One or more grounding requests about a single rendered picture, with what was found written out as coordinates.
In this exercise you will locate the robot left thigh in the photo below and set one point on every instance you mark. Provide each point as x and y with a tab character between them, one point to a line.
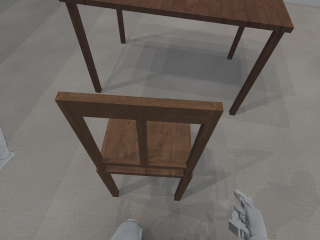
128	231

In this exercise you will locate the right robot hand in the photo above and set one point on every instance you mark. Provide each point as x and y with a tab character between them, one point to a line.
252	223

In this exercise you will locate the table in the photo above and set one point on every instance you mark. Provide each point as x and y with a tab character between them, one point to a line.
259	14

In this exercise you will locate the chair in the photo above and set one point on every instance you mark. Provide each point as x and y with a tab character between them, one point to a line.
145	136

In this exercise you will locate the left robot shin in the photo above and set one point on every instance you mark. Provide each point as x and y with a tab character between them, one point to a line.
131	220

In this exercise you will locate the left robot hand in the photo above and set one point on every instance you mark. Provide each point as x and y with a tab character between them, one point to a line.
5	154

